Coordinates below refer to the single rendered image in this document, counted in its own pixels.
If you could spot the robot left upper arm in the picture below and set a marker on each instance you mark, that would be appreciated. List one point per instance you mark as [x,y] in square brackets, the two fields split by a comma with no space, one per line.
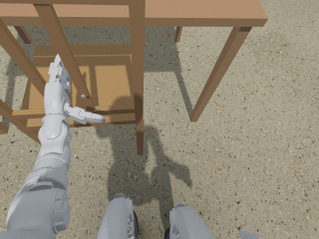
[38,214]

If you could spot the robot left thigh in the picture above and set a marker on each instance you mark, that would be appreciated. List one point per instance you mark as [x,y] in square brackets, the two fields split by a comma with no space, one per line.
[114,225]

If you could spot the table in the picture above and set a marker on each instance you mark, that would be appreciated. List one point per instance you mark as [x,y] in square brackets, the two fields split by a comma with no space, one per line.
[242,15]

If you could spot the right robot shin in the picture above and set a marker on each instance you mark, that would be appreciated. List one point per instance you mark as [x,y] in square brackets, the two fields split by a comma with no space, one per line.
[171,236]

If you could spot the left robot forearm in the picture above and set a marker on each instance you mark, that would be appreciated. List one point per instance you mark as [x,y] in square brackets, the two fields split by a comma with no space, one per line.
[53,161]

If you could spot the robot right hand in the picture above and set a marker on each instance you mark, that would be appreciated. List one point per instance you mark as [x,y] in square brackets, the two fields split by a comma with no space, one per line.
[247,235]

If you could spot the robot left hand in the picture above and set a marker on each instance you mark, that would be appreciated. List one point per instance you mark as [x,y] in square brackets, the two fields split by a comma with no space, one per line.
[56,95]

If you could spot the chair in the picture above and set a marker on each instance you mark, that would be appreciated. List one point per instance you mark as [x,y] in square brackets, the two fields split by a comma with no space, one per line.
[111,76]

